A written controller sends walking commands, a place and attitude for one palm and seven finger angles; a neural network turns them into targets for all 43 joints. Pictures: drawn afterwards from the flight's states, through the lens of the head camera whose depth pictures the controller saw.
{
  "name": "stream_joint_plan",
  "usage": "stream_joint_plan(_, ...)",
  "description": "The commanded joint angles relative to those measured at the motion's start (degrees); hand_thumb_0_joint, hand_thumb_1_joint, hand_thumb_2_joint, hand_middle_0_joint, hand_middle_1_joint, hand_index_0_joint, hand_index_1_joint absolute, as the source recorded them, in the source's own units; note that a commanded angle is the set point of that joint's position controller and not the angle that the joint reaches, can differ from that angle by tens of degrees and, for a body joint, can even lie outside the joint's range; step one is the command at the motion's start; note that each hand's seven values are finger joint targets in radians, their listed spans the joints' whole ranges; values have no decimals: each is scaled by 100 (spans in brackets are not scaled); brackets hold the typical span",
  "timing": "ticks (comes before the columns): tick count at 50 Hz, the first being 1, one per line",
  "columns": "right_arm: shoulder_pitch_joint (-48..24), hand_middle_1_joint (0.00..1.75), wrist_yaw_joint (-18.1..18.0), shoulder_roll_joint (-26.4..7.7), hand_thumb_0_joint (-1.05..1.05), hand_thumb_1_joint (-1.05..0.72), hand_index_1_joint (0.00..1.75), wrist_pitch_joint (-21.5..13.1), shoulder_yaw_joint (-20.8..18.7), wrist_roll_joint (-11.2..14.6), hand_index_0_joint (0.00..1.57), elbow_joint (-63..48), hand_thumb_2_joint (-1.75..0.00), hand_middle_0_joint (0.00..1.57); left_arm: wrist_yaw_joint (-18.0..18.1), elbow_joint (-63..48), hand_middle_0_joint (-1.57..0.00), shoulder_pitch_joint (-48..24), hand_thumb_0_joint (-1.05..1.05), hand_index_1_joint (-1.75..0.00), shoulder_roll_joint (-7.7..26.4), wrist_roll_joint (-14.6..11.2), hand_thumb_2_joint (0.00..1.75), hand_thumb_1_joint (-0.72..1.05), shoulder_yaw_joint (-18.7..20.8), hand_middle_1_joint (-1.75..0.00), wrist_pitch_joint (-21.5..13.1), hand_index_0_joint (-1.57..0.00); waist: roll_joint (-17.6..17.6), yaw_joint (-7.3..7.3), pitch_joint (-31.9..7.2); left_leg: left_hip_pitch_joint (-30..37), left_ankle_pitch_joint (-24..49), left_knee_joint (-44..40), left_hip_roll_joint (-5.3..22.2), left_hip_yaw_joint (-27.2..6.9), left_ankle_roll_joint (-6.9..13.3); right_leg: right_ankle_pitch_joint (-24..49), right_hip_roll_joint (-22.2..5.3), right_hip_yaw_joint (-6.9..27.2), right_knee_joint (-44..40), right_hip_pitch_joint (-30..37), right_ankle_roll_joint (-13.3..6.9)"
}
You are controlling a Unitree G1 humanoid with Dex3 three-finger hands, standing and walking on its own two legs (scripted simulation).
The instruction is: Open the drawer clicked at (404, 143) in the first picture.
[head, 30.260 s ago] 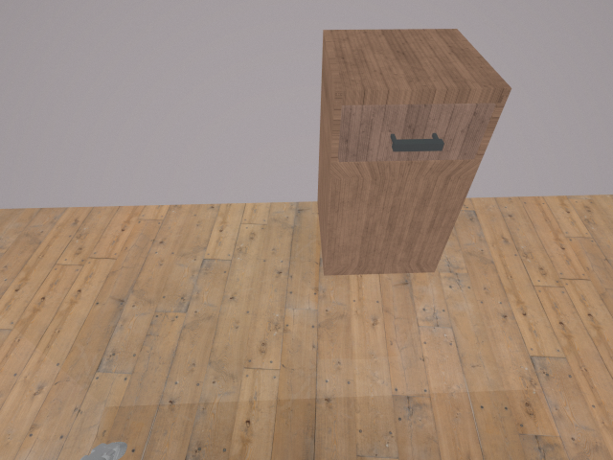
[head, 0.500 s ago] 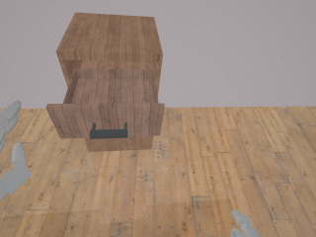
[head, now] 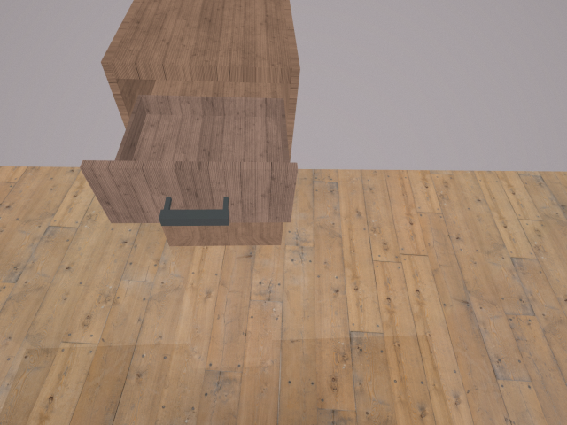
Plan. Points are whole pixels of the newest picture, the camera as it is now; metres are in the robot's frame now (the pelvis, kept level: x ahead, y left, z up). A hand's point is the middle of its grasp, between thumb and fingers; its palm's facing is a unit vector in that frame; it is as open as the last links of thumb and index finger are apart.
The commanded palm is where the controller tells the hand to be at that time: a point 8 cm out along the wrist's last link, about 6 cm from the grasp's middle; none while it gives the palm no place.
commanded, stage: let the arm hang, fingers relaxed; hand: left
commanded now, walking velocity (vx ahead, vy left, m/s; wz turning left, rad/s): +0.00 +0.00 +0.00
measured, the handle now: (196, 209) +0.52 +0.21 -0.10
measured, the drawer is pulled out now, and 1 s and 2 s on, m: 0.30 0.30 0.30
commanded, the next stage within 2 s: look to check the result in 0.74 s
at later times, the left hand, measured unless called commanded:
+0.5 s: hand out of the picture +0.01 +0.18 -0.17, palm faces -0.02 -0.98 -0.20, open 7.3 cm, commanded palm none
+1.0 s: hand out of the picture +0.00 +0.18 -0.17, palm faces -0.01 -0.98 -0.18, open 7.4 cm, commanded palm none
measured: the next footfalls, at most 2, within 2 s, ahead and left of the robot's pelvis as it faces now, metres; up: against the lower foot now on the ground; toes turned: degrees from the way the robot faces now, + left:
none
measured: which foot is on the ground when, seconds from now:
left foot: down 0.00-1.00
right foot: down 0.00-1.00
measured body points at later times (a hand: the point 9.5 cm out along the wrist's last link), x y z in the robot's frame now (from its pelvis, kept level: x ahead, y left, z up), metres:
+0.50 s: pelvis +0.00 +0.01 +0.01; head +0.01 +0.00 +0.46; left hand +0.01 +0.23 -0.15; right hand -0.03 -0.18 -0.16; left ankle +0.00 +0.13 -0.74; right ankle +0.03 -0.09 -0.74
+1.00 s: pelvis +0.01 +0.02 +0.01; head +0.04 +0.01 +0.46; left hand +0.00 +0.23 -0.15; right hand -0.03 -0.18 -0.15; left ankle +0.00 +0.13 -0.74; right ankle +0.03 -0.09 -0.74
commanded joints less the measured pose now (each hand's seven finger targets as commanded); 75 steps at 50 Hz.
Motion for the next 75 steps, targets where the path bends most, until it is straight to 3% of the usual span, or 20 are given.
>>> stream_joint_plan(1,137,30,-93,-550,0,-90,30,-186,-143,25,20,-93,-90,20,-5,172,-20,154,0,-30,675,-15,90,90,91,-30,-288,-20,990,14,-754,-37,368,-783,266,-336,242,367,-636,1000,-956,824,-35)
stream_joint_plan(2,232,30,-108,-546,0,-90,30,-163,-151,39,20,-20,-90,20,7,308,-20,109,0,-30,647,-15,90,90,84,-30,-295,-20,574,-22,-572,45,487,-797,316,-359,255,449,-616,916,-991,679,-31)
stream_joint_plan(6,476,30,-129,-477,0,-90,30,-140,-133,44,20,349,-90,20,28,787,-20,118,0,-30,505,-28,90,90,-5,-30,-290,-20,333,-58,-163,68,404,-983,343,-341,262,163,-617,922,-1204,439,-22)
stream_joint_plan(13,600,30,-149,-354,0,-90,30,-148,-110,50,20,740,-90,20,82,1279,-20,190,0,-30,389,-36,90,90,-46,-30,-304,-20,122,-39,-7,152,492,-1191,373,-331,289,173,-581,850,-1233,439,5)
stream_joint_plan(20,602,30,-149,-222,0,-90,30,-151,-112,35,20,902,-90,20,106,1395,-20,172,0,-30,301,-21,90,90,-30,-30,-295,-20,288,-23,177,38,247,-1316,333,-311,274,-122,-562,884,-1278,352,30)
stream_joint_plan(24,619,30,-163,-163,0,-90,30,-182,-115,29,20,935,-90,20,110,1400,-20,143,0,-30,223,-14,90,90,-14,-30,-309,-20,460,-21,120,58,365,-1359,354,-321,279,139,-545,864,-1185,409,22)
stream_joint_plan(31,645,30,-176,-104,0,-90,30,-181,-130,27,20,956,-90,20,100,1443,-20,174,0,-30,176,-13,90,90,-3,-30,-313,-20,377,-23,231,11,307,-1363,337,-290,269,101,-546,864,-1216,363,26)
stream_joint_plan(40,678,30,-197,-114,0,-90,30,-211,-138,39,20,975,-90,20,102,1467,-20,210,0,-30,131,-20,90,90,5,-30,-330,-20,382,-30,-24,184,623,-1319,367,-310,282,424,-546,837,-1126,493,23)
stream_joint_plan(57,581,30,-227,-119,0,-90,30,-228,-146,59,20,993,-90,20,122,1528,-20,284,0,-30,54,-14,90,90,10,-30,-347,-20,316,-30,-50,392,1030,-1274,390,-290,284,867,-548,772,-1069,503,31)
stream_joint_plan(75,499,30,-224,-121,0,-90,30,-223,-153,41,20,1027,-90,20,116,1527,-20,247,0,-30,60,-20,90,90,8,-30,-354,-20,272,-26,35,390,1012,-1318,373,-256,274,886,-565,781,-1128,547,42)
